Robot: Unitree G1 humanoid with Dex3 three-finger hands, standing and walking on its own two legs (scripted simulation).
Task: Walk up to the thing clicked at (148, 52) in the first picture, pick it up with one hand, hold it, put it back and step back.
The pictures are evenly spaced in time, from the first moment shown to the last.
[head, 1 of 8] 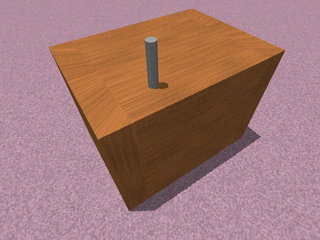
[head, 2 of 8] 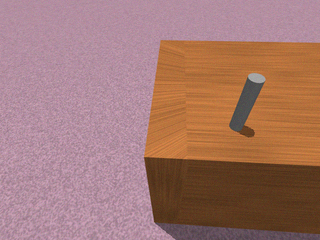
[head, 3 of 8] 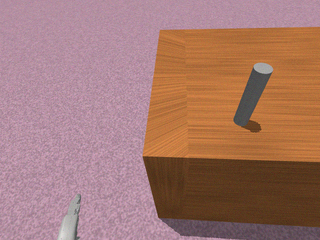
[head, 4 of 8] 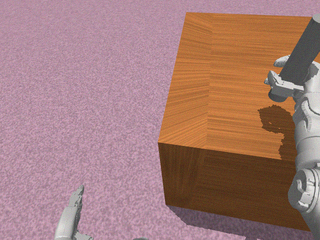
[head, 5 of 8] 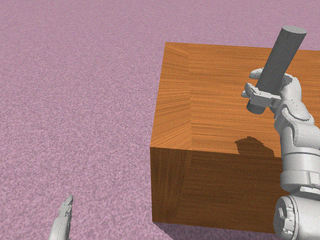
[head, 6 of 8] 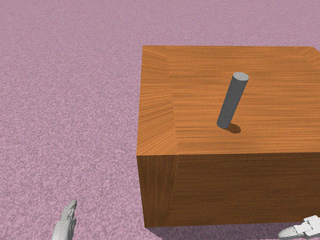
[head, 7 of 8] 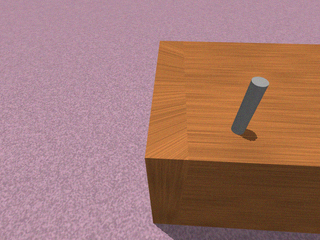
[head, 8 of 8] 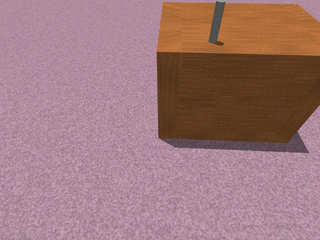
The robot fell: no
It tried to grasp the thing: yes
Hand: right
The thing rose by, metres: 0.23
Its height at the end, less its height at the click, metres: +0.00
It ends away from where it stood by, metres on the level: 0.01
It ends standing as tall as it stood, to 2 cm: yes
